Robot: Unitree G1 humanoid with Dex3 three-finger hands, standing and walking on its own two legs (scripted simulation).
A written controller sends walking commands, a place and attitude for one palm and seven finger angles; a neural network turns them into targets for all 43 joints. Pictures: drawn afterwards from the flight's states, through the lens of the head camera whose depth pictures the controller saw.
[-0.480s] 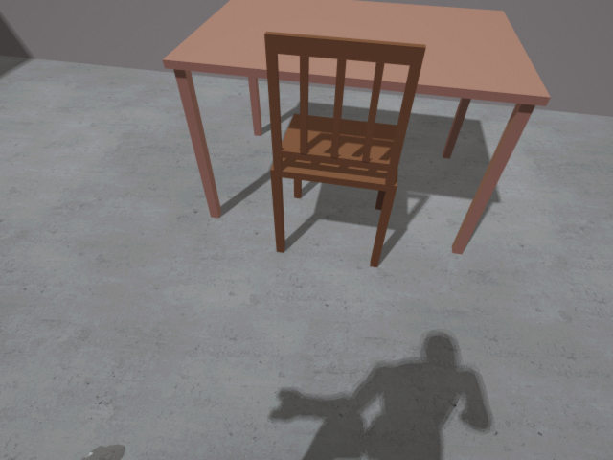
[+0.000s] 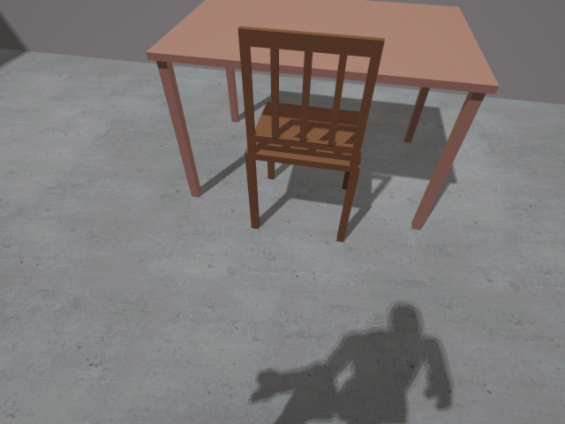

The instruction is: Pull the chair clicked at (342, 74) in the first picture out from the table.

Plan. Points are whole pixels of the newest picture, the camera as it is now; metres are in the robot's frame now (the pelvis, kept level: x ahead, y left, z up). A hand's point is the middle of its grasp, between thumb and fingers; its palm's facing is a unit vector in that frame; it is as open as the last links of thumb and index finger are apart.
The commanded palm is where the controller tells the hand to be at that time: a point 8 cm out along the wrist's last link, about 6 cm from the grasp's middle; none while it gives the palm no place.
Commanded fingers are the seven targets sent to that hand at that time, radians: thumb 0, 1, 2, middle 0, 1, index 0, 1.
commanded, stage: stand and wait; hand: left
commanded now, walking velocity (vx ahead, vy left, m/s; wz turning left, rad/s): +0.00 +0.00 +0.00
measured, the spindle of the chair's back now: (305, 99) +1.07 -0.02 -0.09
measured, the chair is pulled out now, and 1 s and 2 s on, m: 0.00 0.00 0.00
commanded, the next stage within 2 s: look at it before walking up in 0.34 s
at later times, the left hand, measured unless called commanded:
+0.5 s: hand out of the picture +0.09 +0.24 -0.15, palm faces -0.04 -0.94 -0.33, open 7.4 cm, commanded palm none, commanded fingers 0.00 0.90 0.90 -0.20 -0.30 -0.20 -0.30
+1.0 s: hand out of the picture +0.09 +0.24 -0.15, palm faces -0.04 -0.94 -0.33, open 7.4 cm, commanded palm none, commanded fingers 0.00 0.90 0.90 -0.20 -0.30 -0.20 -0.30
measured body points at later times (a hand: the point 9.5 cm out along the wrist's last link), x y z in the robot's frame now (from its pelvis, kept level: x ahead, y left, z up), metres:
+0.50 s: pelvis +0.01 +0.00 +0.00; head +0.00 -0.01 +0.45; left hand +0.09 +0.29 -0.13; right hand +0.07 -0.30 -0.13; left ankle +0.01 +0.13 -0.74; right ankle +0.01 -0.12 -0.74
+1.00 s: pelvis +0.02 +0.00 +0.00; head +0.02 +0.00 +0.45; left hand +0.09 +0.29 -0.13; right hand +0.10 -0.30 -0.13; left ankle +0.01 +0.13 -0.74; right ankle +0.01 -0.12 -0.74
